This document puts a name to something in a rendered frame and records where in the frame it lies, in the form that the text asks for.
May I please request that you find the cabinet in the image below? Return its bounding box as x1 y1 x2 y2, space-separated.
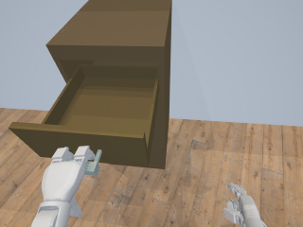
46 0 172 169

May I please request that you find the robot left hand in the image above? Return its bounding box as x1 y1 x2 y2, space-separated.
41 146 96 218

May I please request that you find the handle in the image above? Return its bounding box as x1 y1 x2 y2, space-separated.
65 147 102 176

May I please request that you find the robot right hand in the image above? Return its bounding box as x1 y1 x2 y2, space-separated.
223 183 261 226

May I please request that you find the drawer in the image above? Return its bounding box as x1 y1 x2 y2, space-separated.
9 64 160 167

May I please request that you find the robot left forearm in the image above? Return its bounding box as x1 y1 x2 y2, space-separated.
31 200 72 227

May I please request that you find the robot right forearm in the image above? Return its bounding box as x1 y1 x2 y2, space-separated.
242 217 267 227

